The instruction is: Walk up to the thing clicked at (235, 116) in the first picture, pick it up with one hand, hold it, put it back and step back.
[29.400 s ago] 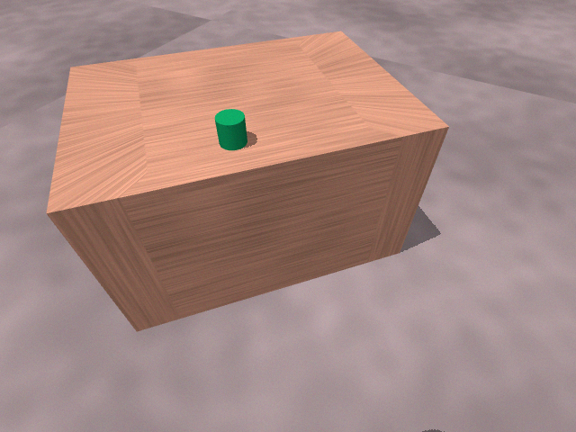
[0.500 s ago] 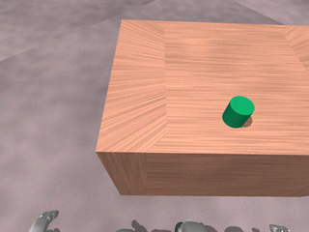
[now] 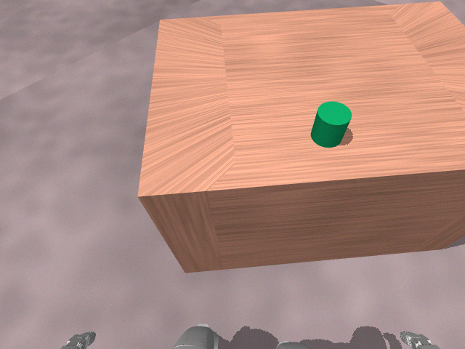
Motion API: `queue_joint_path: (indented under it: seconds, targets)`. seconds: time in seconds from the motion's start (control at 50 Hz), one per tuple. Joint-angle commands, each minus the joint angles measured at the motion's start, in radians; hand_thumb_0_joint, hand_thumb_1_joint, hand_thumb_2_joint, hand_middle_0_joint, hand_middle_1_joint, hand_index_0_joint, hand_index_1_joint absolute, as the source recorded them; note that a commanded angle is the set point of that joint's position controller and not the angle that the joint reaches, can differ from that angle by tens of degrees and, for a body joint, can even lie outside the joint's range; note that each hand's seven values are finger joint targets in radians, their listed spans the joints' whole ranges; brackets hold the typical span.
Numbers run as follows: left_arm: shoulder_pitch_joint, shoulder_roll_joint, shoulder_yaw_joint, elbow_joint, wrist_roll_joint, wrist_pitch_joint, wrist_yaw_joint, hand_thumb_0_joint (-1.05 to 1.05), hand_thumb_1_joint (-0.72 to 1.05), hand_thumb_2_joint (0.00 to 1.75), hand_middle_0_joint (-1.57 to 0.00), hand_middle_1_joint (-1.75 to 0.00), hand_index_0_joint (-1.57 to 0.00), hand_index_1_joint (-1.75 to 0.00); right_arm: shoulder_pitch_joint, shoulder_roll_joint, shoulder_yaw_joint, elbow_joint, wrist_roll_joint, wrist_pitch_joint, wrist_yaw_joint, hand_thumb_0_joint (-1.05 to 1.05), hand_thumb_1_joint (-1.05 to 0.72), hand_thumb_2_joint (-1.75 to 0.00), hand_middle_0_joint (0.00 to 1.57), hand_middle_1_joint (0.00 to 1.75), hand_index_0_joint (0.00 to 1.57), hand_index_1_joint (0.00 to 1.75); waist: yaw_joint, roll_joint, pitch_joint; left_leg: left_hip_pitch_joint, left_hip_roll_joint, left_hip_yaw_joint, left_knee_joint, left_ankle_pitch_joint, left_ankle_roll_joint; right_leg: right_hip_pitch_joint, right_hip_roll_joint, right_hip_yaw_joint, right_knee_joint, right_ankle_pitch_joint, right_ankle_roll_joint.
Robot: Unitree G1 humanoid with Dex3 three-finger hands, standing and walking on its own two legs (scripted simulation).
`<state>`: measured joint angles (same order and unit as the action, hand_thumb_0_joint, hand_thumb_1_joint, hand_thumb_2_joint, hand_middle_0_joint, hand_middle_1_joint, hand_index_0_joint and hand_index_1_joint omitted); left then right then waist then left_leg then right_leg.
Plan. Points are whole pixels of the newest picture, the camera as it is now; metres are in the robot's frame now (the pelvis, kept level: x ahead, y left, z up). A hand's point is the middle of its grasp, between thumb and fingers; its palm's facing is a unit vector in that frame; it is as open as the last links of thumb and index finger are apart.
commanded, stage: step back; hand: right
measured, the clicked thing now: (330, 125) +0.62 -0.22 -0.06
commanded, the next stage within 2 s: none
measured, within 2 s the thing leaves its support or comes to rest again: neither
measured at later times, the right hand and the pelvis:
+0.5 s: hand out of the picture -0.02 -0.26 -0.11, palm faces -0.08 +0.89 -0.44, open 7.4 cm; pelvis -0.13 +0.00 +0.01, yaw +1 degrees
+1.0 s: hand out of the picture -0.21 -0.33 -0.16, palm faces -0.12 +0.91 -0.39, open 7.4 cm; pelvis -0.30 -0.06 +0.00, yaw +4 degrees
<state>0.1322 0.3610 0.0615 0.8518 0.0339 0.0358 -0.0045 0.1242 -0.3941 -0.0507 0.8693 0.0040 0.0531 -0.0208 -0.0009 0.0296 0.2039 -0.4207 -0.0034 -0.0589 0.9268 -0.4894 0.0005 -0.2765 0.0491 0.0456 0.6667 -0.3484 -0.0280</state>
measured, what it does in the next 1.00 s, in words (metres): walks backwards: left foot, then right foot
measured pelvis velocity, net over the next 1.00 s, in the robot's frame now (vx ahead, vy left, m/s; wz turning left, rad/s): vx -0.30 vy -0.06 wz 0.07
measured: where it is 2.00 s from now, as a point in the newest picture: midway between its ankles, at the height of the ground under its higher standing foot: outside the picture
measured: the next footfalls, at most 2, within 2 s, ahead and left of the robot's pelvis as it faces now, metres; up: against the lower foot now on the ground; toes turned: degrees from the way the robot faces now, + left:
left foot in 0.28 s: -0.05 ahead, +0.12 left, +0.00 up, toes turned +2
right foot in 0.68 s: -0.19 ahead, -0.17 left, +0.00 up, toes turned +1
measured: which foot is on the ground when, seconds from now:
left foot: up 0.00-0.26, down 0.28-0.70, up 0.72-1.00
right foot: down 0.00-0.28, up 0.30-0.66, down 0.68-1.00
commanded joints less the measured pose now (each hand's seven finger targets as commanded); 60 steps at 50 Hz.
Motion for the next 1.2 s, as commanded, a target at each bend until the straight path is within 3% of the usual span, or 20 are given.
queue_joint_path:
  seconds: [0.0,0.14,0.22,0.24,0.28,0.34,0.42,0.52,0.64,0.66,0.68,0.7,0.76,0.94,1.0,1.02,1.04,1.06,1.12,1.18]
  targets:
    - [-0.07,0.263,0.073,-0.138,-0.008,-0.022,0.024,0.0,0.9,0.9,-0.2,-0.3,-0.2,-0.3,0.064,-0.21,-0.048,-0.053,0.013,-0.021,-0.022,0.0,-0.9,-0.9,0.2,0.3,0.2,0.3,-0.005,-0.16,-0.192,-0.039,-0.086,-0.11,0.306,-0.077,0.002,0.025,-0.285,0.251,-0.215,0.596,-0.212]
    - [0.041,0.235,0.07,-0.161,0.003,-0.009,0.034,0.0,0.9,0.9,-0.2,-0.3,-0.2,-0.3,0.06,-0.186,-0.035,-0.073,-0.012,-0.038,-0.02,0.0,-0.9,-0.9,0.2,0.3,0.2,0.3,0.06,-0.218,-0.258,-0.043,-0.043,-0.005,-0.074,-0.056,-0.02,0.252,-0.277,0.224,-0.15,0.654,-0.204]
    - [-0.022,0.256,0.062,-0.18,-0.013,0.009,0.022,0.0,0.9,0.9,-0.2,-0.3,-0.2,-0.3,0.163,-0.185,-0.053,-0.031,-0.023,-0.05,-0.005,0.0,-0.9,-0.9,0.2,0.3,0.2,0.3,-0.013,-0.207,-0.294,0.206,-0.032,0.076,-0.48,0.239,0.017,0.113,-0.228,0.183,-0.065,0.444,-0.118]
    - [-0.011,0.229,0.051,-0.185,-0.017,0.013,0.02,0.0,0.9,0.9,-0.2,-0.3,-0.2,-0.3,0.154,-0.207,-0.062,-0.039,-0.037,-0.057,-0.006,0.0,-0.9,-0.9,0.2,0.3,0.2,0.3,-0.01,-0.13,-0.288,0.254,0.042,-0.042,-0.541,0.305,0.043,0.017,-0.186,0.166,-0.018,0.31,-0.07]
    - [-0.079,0.222,0.067,-0.193,-0.013,0.015,0.034,0.0,0.9,0.9,-0.2,-0.3,-0.2,-0.3,0.099,-0.381,-0.099,-0.071,-0.04,-0.056,0.006,0.0,-0.9,-0.9,0.2,0.3,0.2,0.3,-0.056,0.206,-0.236,0.159,0.433,-0.478,-0.617,0.536,0.273,-0.193,0.061,0.073,0.387,-0.321,0.015]
    - [0.007,0.217,0.074,-0.128,-0.02,0.019,0.037,0.0,0.9,0.9,-0.2,-0.3,-0.2,-0.3,-0.033,-0.257,-0.067,-0.088,-0.044,-0.062,-0.007,0.0,-0.9,-0.9,0.2,0.3,0.2,0.3,0.039,0.035,-0.172,0.167,0.282,-0.243,-0.552,0.626,0.208,-0.247,0.08,0.21,0.618,-0.189,0.009]
    - [0.077,0.212,0.083,-0.108,-0.01,0.014,0.023,0.0,0.9,0.9,-0.2,-0.3,-0.2,-0.3,0.013,-0.217,-0.067,-0.102,-0.033,-0.062,-0.011,0.0,-0.9,-0.9,0.2,0.3,0.2,0.3,0.021,0.1,-0.215,0.321,0.248,-0.163,-0.493,0.698,0.218,-0.278,0.073,0.164,0.618,-0.128,0.058]
    - [0.045,0.207,0.075,-0.117,-0.007,0.01,0.011,0.0,0.9,0.9,-0.2,-0.3,-0.2,-0.3,0.054,-0.255,-0.082,-0.116,-0.034,-0.055,-0.012,0.0,-0.9,-0.9,0.2,0.3,0.2,0.3,-0.028,0.138,-0.235,0.325,0.277,-0.146,-0.484,0.592,0.256,-0.188,0.022,0.088,0.368,-0.175,0.078]
    - [0.247,0.194,0.076,-0.006,-0.004,-0.002,0.001,0.0,0.9,0.9,-0.2,-0.3,-0.2,-0.3,-0.046,-0.276,-0.075,-0.143,-0.031,-0.022,-0.002,0.0,-0.9,-0.9,0.2,0.3,0.2,0.3,0.064,0.163,-0.287,0.101,0.22,-0.087,-0.379,0.364,0.147,0.154,-0.016,-0.067,-0.199,0.055,0.014]
    - [0.229,0.234,0.09,-0.015,0.009,-0.007,0.002,0.0,0.9,0.9,-0.2,-0.3,-0.2,-0.3,-0.016,-0.229,-0.062,-0.139,-0.025,-0.017,0.001,0.0,-0.9,-0.9,0.2,0.3,0.2,0.3,0.055,0.063,-0.248,-0.014,0.14,-0.079,-0.298,0.193,0.092,0.177,-0.07,0.051,-0.249,0.022,-0.004]
    - [0.193,0.351,0.119,-0.048,0.02,-0.012,0.002,0.0,0.9,0.9,-0.2,-0.3,-0.2,-0.3,-0.025,-0.159,-0.048,-0.166,-0.013,-0.021,-0.003,0.0,-0.9,-0.9,0.2,0.3,0.2,0.3,0.059,-0.226,-0.205,-0.21,-0.065,-0.028,-0.088,-0.025,0.015,0.138,-0.306,0.416,-0.333,-0.014,-0.097]
    - [0.096,0.441,0.129,-0.094,0.024,-0.009,0.005,0.0,0.9,0.9,-0.2,-0.3,-0.2,-0.3,-0.064,-0.197,-0.066,-0.158,-0.019,-0.017,-0.025,0.0,-0.9,-0.9,0.2,0.3,0.2,0.3,0.096,-0.345,-0.158,-0.118,-0.076,-0.072,0.168,-0.158,-0.008,-0.155,-0.487,0.593,-0.426,-0.034,-0.268]
    - [-0.081,0.276,0.082,-0.129,0.008,-0.021,0.023,0.0,0.9,0.9,-0.2,-0.3,-0.2,-0.3,0.059,-0.207,-0.056,-0.086,0.005,-0.024,-0.021,0.0,-0.9,-0.9,0.2,0.3,0.2,0.3,-0.034,-0.138,-0.132,-0.106,-0.109,-0.131,0.278,0.012,0.0,-0.094,-0.284,0.197,-0.237,0.331,-0.142]
    - [0.022,0.275,0.076,-0.133,0.004,-0.005,0.044,0.0,0.9,0.9,-0.2,-0.3,-0.2,-0.3,0.088,-0.182,-0.046,-0.085,-0.026,-0.035,-0.009,0.0,-0.9,-0.9,0.2,0.3,0.2,0.3,0.057,-0.229,-0.24,-0.002,-0.03,0.024,-0.17,-0.016,-0.007,0.179,-0.327,0.183,-0.122,0.533,-0.168]
    - [-0.015,0.27,0.058,-0.144,-0.012,0.009,0.035,0.0,0.9,0.9,-0.2,-0.3,-0.2,-0.3,0.187,-0.197,-0.061,-0.038,-0.029,-0.036,-0.004,0.0,-0.9,-0.9,0.2,0.3,0.2,0.3,-0.001,-0.2,-0.277,0.2,-0.03,0.071,-0.449,0.218,0.028,0.055,-0.282,0.15,-0.058,0.373,-0.1]
    - [-0.003,0.24,0.047,-0.144,-0.013,0.012,0.032,0.0,0.9,0.9,-0.2,-0.3,-0.2,-0.3,0.183,-0.236,-0.075,-0.039,-0.038,-0.036,-0.004,0.0,-0.9,-0.9,0.2,0.3,0.2,0.3,-0.001,-0.084,-0.279,0.249,0.084,-0.105,-0.511,0.267,0.079,-0.053,-0.22,0.112,0.034,0.217,-0.052]
    - [-0.036,0.2,0.037,-0.162,-0.022,0.009,0.033,0.0,0.9,0.9,-0.2,-0.3,-0.2,-0.3,0.126,-0.332,-0.088,-0.062,-0.043,-0.033,0.004,0.0,-0.9,-0.9,0.2,0.3,0.2,0.3,-0.001,0.163,-0.256,0.229,0.299,-0.387,-0.566,0.391,0.203,-0.209,-0.042,-0.041,0.208,-0.103,0.008]
    - [-0.107,0.241,0.066,-0.159,-0.013,0.011,0.046,0.0,0.9,0.9,-0.2,-0.3,-0.2,-0.3,0.104,-0.386,-0.099,-0.078,-0.042,-0.034,0.01,0.0,-0.9,-0.9,0.2,0.3,0.2,0.3,-0.051,0.211,-0.236,0.073,0.424,-0.525,-0.622,0.458,0.327,-0.156,-0.002,0.014,0.446,-0.332,0.023]
    - [-0.008,0.22,0.063,-0.088,-0.032,0.019,0.038,0.0,0.9,0.9,-0.2,-0.3,-0.2,-0.3,-0.017,-0.264,-0.058,-0.091,-0.049,-0.042,-0.005,0.0,-0.9,-0.9,0.2,0.3,0.2,0.3,0.042,0.039,-0.216,0.092,0.282,-0.236,-0.505,0.664,0.249,-0.17,0.042,0.128,0.638,-0.206,0.011]
    - [0.04,0.209,0.059,-0.071,-0.024,0.006,0.03,0.0,0.9,0.9,-0.2,-0.3,-0.2,-0.3,-0.037,-0.238,-0.057,-0.099,-0.046,-0.032,-0.005,0.0,-0.9,-0.9,0.2,0.3,0.2,0.3,0.044,0.138,-0.205,0.163,0.252,-0.172,-0.466,0.65,0.23,-0.139,0.003,0.071,0.429,-0.194,0.032]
